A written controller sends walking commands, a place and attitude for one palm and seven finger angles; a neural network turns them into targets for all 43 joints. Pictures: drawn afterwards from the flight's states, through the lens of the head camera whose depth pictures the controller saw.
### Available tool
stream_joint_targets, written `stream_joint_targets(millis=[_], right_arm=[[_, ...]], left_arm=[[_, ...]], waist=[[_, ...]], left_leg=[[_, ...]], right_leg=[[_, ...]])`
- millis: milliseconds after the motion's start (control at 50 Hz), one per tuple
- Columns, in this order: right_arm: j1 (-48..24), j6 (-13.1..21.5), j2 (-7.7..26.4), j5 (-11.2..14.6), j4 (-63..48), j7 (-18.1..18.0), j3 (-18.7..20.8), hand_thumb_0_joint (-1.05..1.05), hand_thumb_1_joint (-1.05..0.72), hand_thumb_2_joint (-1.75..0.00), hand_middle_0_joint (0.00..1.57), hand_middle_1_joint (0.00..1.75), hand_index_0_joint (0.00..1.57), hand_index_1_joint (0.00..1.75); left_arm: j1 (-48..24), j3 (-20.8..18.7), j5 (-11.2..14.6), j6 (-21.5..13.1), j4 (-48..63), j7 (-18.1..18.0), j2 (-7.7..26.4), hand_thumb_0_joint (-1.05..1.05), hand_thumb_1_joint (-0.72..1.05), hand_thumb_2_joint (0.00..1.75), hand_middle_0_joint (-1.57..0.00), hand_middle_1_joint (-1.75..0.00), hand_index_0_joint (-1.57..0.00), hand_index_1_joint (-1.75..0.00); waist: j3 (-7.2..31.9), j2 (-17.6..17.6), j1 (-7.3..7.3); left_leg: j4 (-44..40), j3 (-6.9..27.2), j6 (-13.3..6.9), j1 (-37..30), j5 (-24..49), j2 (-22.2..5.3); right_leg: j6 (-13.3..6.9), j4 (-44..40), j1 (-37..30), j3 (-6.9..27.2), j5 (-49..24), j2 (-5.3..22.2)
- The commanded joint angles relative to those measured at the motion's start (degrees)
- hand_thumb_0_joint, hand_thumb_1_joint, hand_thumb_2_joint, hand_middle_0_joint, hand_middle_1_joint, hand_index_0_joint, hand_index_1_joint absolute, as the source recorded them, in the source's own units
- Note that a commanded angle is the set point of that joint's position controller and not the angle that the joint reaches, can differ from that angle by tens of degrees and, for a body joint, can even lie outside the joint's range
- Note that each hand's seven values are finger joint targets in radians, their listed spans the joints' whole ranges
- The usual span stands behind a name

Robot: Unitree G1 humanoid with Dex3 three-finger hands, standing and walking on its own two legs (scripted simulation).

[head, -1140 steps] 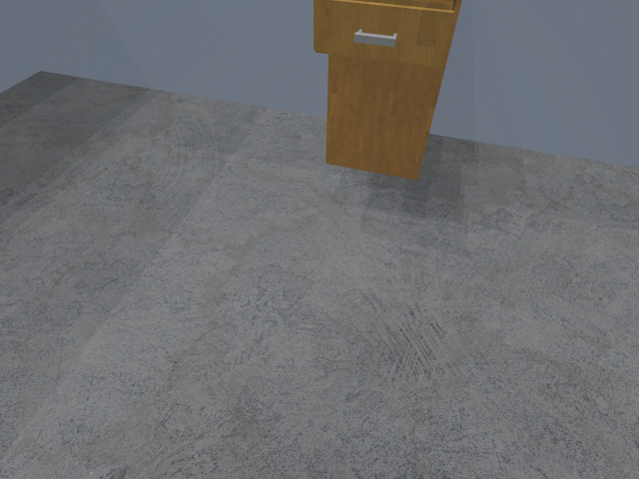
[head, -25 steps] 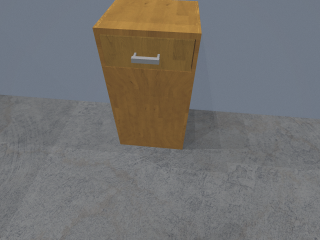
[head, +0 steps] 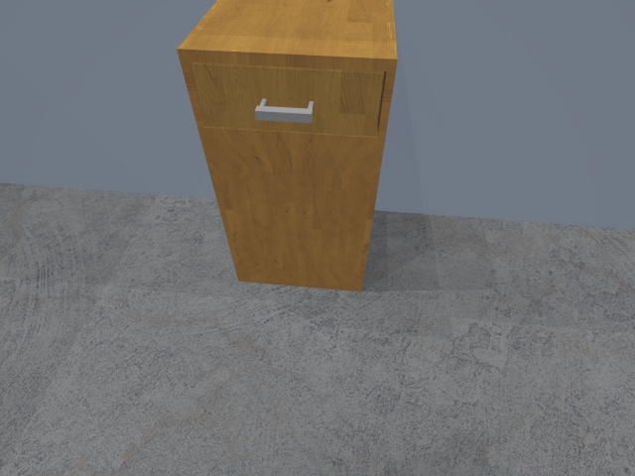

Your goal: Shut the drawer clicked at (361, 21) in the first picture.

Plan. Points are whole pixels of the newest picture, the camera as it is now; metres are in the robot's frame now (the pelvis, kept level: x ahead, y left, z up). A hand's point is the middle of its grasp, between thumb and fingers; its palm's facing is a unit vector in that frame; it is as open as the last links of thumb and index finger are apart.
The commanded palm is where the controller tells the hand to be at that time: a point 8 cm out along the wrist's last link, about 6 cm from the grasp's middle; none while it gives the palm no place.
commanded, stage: look to check the result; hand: left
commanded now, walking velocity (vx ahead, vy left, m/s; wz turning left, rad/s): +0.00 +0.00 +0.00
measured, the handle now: (285, 109) +0.87 +0.12 +0.01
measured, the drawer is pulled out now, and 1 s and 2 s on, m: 0.00 0.00 0.00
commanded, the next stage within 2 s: stand and wait in 0.02 s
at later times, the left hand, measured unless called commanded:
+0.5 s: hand out of the picture +0.01 +0.16 -0.17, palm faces +0.04 -0.98 -0.19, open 7.4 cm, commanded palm none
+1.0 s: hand out of the picture +0.02 +0.16 -0.17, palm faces +0.04 -0.98 -0.20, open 7.4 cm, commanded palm none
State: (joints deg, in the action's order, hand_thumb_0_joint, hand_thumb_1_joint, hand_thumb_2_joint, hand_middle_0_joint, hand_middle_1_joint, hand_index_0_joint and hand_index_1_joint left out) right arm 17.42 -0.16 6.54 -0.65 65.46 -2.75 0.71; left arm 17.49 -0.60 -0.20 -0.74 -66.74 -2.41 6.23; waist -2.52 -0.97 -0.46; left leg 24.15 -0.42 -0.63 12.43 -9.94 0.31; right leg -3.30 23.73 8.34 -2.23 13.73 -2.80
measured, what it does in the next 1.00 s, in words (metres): stands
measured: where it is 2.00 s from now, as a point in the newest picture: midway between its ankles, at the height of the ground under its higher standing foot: outside the picture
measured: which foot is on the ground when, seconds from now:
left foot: down 0.00-1.00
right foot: down 0.00-1.00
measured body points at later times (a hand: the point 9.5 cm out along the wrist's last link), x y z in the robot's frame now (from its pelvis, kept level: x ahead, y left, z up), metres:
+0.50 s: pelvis +0.01 -0.01 +0.00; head +0.02 -0.01 +0.45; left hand +0.01 +0.21 -0.16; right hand +0.00 -0.23 -0.16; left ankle +0.04 +0.11 -0.74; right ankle -0.01 -0.08 -0.74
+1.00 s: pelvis +0.02 -0.01 +0.00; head +0.03 -0.02 +0.45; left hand +0.02 +0.22 -0.16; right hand +0.02 -0.23 -0.16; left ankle +0.04 +0.11 -0.74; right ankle -0.01 -0.08 -0.74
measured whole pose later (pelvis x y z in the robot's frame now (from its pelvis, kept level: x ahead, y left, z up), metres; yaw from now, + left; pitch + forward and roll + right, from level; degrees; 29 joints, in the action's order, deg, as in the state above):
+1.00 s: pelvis +0.02 -0.01 +0.00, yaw +0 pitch -2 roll +0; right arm 14.7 0.0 8.6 -0.6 66.3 -2.9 0.5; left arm 15.1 -0.8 -0.1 -1.0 -66.6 -2.2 8.1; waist -2.9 -0.7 -0.4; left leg 22.4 -0.4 0.2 9.7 -11.0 -0.3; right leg -3.8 20.9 5.1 -2.0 14.1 -3.5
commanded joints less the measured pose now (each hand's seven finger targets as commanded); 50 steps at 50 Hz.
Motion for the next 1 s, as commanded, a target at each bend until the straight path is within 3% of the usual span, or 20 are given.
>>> stream_joint_targets(millis=[0,140,240,980], right_arm=[[4.83,0.46,4.91,-0.20,-0.46,-0.29,0.72,0.00,-0.90,-0.90,0.20,0.30,0.20,0.30],[3.86,0.54,5.49,-0.23,-0.33,-0.30,0.76,0.00,-0.90,-0.90,0.20,0.30,0.20,0.30],[3.35,0.72,5.91,-0.14,-0.23,-0.46,0.71,0.00,-0.90,-0.90,0.20,0.30,0.20,0.30],[1.20,0.79,8.27,-0.10,-0.26,-0.47,0.71,0.00,-0.90,-0.90,0.20,0.30,0.20,0.30]], left_arm=[[4.29,-0.85,-0.10,-0.61,1.09,-0.13,5.46,0.00,0.90,0.90,-0.20,-0.30,-0.20,-0.30],[3.60,-0.98,-0.05,-0.75,1.20,-0.08,5.89,0.00,0.90,0.90,-0.20,-0.30,-0.20,-0.30],[3.23,-1.10,-0.02,-0.86,1.31,-0.13,6.29,0.00,0.90,0.90,-0.20,-0.30,-0.20,-0.30],[1.54,-1.32,-0.04,-0.89,1.58,0.05,8.27,0.00,0.90,0.90,-0.20,-0.30,-0.20,-0.30]], waist=[[-3.65,0.80,-0.24],[-3.06,1.22,-0.20],[-2.30,0.49,-0.11],[-2.09,0.68,-0.03]], left_leg=[[-3.27,5.36,-2.09,-1.54,2.30,-5.41],[-3.07,4.93,-1.84,-2.40,3.40,-5.34],[-3.03,4.68,-1.71,-2.66,5.69,-5.68],[-3.85,4.92,-1.60,-4.35,7.06,-6.00]], right_leg=[[-0.31,-7.29,5.57,7.36,0.37,7.66],[-0.08,-7.72,4.77,7.63,-1.09,7.93],[0.29,-7.04,2.89,7.24,-6.05,7.97],[0.64,-7.77,1.55,7.16,-7.80,8.02]])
